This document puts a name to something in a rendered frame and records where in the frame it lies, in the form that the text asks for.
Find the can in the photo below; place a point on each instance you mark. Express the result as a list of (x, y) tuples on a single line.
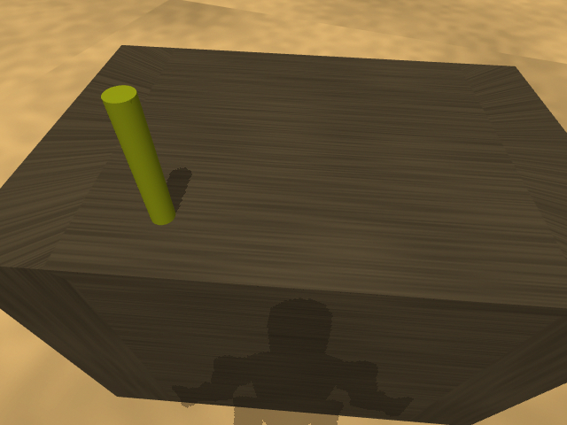
[(126, 114)]

